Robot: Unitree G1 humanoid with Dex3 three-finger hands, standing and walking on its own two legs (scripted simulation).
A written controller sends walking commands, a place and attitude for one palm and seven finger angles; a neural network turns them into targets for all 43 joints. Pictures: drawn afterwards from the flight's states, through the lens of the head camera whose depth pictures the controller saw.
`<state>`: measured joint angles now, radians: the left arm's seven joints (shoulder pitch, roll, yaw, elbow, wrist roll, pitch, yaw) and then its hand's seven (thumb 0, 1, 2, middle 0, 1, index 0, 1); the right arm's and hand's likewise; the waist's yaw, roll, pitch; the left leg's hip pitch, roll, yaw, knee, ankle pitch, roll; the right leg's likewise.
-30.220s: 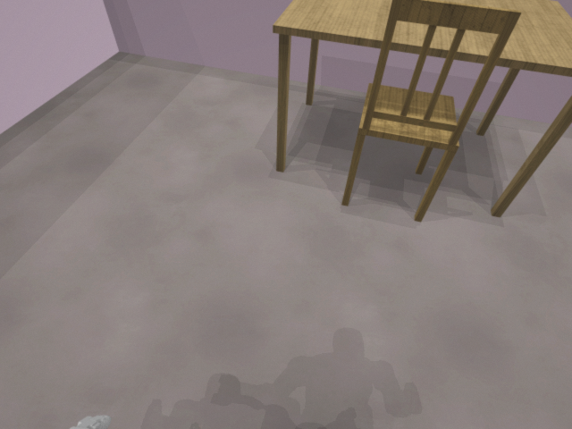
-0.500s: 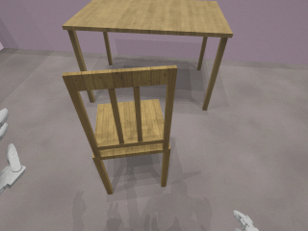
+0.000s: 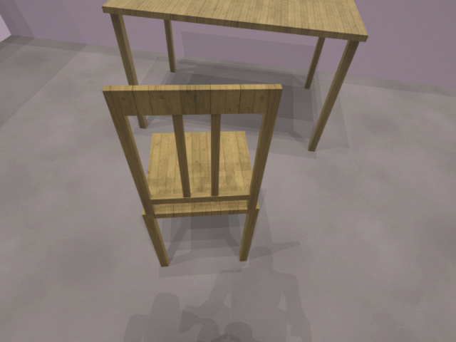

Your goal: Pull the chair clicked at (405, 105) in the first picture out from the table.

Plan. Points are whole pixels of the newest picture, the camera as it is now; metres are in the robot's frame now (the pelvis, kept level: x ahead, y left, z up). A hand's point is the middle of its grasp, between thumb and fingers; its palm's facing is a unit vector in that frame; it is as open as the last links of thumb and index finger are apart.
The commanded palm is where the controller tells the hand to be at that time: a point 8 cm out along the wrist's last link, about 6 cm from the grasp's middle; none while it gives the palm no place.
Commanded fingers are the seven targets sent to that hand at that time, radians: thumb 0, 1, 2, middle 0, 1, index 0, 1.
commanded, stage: let the arm hang, fingers relaxed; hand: left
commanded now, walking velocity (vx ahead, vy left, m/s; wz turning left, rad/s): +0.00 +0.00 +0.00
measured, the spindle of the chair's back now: (182, 160) +0.55 +0.15 -0.08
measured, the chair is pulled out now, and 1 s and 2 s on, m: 0.69 0.69 0.69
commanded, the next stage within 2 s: look to check the result in 0.68 s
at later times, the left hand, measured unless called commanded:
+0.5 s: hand out of the picture -0.03 +0.14 -0.17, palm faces +0.02 -0.99 -0.15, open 7.4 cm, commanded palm none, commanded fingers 0.00 0.90 0.90 -0.20 -0.30 -0.20 -0.30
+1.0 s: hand out of the picture -0.02 +0.14 -0.17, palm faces +0.03 -0.98 -0.17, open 7.4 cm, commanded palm none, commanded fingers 0.00 0.90 0.90 -0.20 -0.30 -0.20 -0.30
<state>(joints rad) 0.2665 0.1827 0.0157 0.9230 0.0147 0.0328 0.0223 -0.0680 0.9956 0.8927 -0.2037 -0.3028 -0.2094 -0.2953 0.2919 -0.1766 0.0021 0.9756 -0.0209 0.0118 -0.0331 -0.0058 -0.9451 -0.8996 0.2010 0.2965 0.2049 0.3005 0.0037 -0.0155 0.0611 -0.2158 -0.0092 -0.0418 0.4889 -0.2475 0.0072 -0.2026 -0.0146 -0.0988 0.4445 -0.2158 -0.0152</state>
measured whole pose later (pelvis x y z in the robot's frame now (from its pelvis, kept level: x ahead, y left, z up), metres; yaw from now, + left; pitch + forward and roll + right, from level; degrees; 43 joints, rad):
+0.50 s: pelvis -0.01 -0.01 +0.00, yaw -1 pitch -2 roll +0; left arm 0.34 0.10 -0.02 1.09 0.01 0.02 0.03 0.00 0.91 0.89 -0.20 -0.30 -0.20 -0.29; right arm 0.37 -0.10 0.02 1.09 -0.01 0.00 -0.04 0.00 -0.91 -0.90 0.20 0.30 0.20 0.30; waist 0.00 0.02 0.04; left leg -0.21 0.00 -0.03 0.46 -0.22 -0.01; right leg -0.22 -0.01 -0.09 0.46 -0.21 -0.03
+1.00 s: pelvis -0.01 -0.02 +0.00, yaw -1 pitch -1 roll +0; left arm 0.33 0.12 0.00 1.08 0.01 0.01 0.03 0.00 0.91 0.89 -0.19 -0.30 -0.20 -0.29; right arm 0.38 -0.09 0.01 1.09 -0.01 -0.01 -0.04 0.00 -0.91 -0.90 0.20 0.30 0.20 0.30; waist 0.00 0.01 0.05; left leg -0.22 0.01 -0.04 0.47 -0.23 -0.02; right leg -0.23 0.01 -0.09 0.46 -0.21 -0.05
